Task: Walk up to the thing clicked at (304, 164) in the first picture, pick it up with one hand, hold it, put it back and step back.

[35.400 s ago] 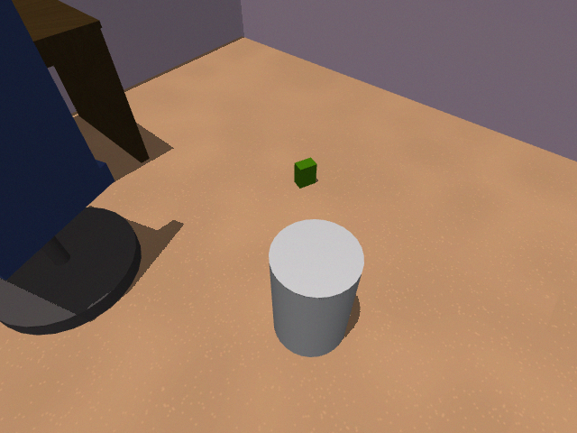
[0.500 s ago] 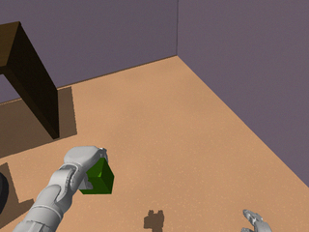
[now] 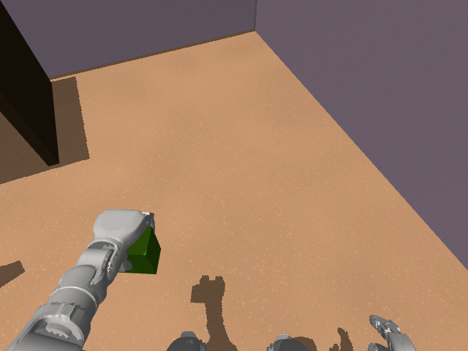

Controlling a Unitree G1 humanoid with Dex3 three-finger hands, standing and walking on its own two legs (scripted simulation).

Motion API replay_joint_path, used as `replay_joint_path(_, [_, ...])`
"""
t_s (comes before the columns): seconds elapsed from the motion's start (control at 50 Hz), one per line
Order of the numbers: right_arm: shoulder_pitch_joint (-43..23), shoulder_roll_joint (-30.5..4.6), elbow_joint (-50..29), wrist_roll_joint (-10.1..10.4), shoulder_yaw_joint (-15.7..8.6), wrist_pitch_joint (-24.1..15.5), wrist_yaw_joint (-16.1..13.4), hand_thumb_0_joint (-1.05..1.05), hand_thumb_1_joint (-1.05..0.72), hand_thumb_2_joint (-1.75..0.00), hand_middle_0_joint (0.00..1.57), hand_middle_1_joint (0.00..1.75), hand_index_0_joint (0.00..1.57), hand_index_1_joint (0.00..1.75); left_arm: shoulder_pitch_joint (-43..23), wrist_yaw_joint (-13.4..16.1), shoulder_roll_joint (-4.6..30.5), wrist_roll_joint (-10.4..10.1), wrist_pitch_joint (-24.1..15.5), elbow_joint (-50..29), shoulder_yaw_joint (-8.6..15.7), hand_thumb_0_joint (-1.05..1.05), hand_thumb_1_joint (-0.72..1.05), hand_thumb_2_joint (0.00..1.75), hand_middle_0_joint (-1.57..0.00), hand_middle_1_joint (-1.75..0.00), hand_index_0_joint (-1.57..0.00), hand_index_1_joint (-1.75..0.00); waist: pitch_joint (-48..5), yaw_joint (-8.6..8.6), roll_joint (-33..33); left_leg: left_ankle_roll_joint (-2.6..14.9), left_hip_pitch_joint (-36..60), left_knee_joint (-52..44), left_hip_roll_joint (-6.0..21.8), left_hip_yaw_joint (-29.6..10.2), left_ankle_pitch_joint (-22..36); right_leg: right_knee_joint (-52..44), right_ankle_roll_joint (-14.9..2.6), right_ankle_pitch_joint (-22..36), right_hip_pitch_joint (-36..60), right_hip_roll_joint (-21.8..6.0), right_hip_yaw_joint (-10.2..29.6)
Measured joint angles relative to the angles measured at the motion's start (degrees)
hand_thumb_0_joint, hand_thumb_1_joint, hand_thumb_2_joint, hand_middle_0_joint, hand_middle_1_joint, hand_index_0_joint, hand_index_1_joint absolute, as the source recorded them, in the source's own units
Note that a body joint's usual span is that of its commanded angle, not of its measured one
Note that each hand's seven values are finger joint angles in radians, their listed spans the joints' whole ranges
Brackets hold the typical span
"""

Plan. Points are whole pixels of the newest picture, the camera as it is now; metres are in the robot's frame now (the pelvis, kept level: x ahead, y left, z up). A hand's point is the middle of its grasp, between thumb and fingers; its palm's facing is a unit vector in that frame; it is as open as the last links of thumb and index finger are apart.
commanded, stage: crouch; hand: left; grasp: from above
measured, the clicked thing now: (132, 250) +0.34 +0.22 -0.13
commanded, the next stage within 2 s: lower in 1.74 s
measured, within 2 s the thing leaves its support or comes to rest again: neither
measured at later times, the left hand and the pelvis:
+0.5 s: hand (157, 256) +0.40 +0.22 -0.33, palm faces -0.46 +0.04 -0.89, open 9.4 cm; pelvis -0.04 +0.02 -0.20, yaw -2 degrees
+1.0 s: hand (165, 261) +0.43 +0.22 -0.46, palm faces -0.44 +0.02 -0.90, open 9.4 cm; pelvis -0.04 +0.01 -0.30, yaw -5 degrees
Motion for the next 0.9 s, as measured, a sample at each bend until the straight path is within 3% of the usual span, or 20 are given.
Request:
replay_joint_path(0.1, [1.2,-0.7,1.2,-1.0,-1.3,-1.1,0.8,0.01,-0.91,-0.9,0.2,0.3,0.2,0.3,-6.7,4.7,-0.4,2.2,1.3,8.1,0.9,0.0,0.01,0.64,-0.69,-0.72,-0.71,-0.68,-2.8,-1.97,0.2,0.26,-15.3,13.7,0.2,-0.9,-4.6,13.0,0.27,-4.5,-14.7,0.2,-0.4])
replay_joint_path(0.22, [3.7,-0.4,2.6,-2.2,-1.9,-2.3,0.6,0.01,-0.91,-0.9,0.2,0.29,0.2,0.3,-12.4,7.2,0.0,2.6,2.9,12.9,3.0,0.0,0.0,0.64,-0.7,-0.72,-0.71,-0.68,-5.5,-4.17,1.2,0.89,-31.4,27.4,0.4,-1.4,-8.7,26.1,0.62,-8.4,-30.4,0.4,-0.3])
replay_joint_path(0.46, [5.1,2.3,3.8,-3.7,-0.2,-4.3,1.2,0.01,-0.91,-0.9,0.2,0.29,0.2,0.3,-20.1,6.6,2.8,2.0,4.6,19.1,6.9,0.0,0.0,0.65,-0.7,-0.71,-0.72,-0.67,-7.1,-7.35,2.8,1.85,-54.1,46.8,0.3,-2.0,-13.1,45.2,1.19,-13.1,-52.4,0.6,-0.1])
replay_joint_path(0.56, [4.1,2.8,3.3,-4.2,0.5,-5.2,2.1,0.01,-0.91,-0.9,0.2,0.29,0.2,0.3,-21.4,5.8,4.4,2.7,2.8,18.8,8.3,0.0,-0.01,0.65,-0.71,-0.71,-0.72,-0.67,-7.2,-7.96,2.8,1.86,-61.6,53.3,0.2,-2.8,-14.3,51.5,1.32,-14.6,-59.4,0.6,-0.5])
replay_joint_path(0.74, [1.1,2.2,2.7,-5.5,1.3,-6.2,4.1,0.01,-0.91,-0.9,0.2,0.29,0.2,0.3,-23.3,7.3,6.5,5.0,1.3,18.8,9.5,0.0,-0.01,0.66,-0.71,-0.71,-0.72,-0.67,-7.0,-8.15,1.7,1.47,-71.2,61.7,-0.2,-4.3,-15.9,59.8,1.35,-16.7,-68.3,0.7,-1.5])
replay_joint_path(0.9, [-1.0,1.5,2.5,-6.5,1.3,-6.7,5.4,0.01,-0.91,-0.9,0.2,0.29,0.2,0.3,-25.5,7.7,8.1,4.8,1.4,20.0,9.7,0.0,-0.01,0.66,-0.71,-0.7,-0.73,-0.66,-5.5,-8.17,0.6,1.02,-75.4,66.7,0.1,-5.3,-16.8,64.6,1.15,-17.6,-72.4,1.2,-2.1])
